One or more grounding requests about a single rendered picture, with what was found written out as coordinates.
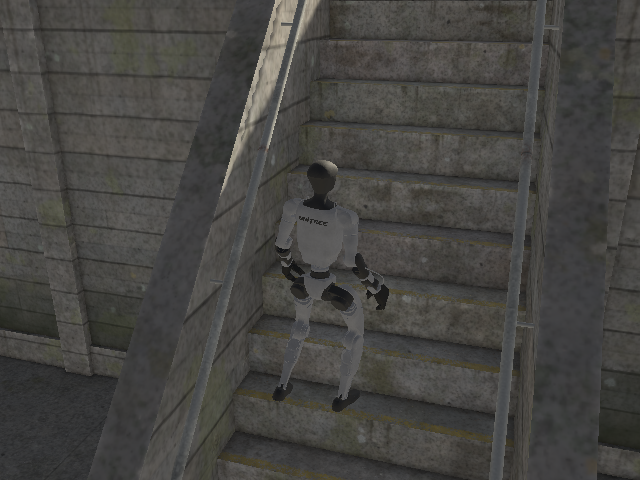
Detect stairs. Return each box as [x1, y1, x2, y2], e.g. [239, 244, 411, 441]
[217, 0, 553, 480]

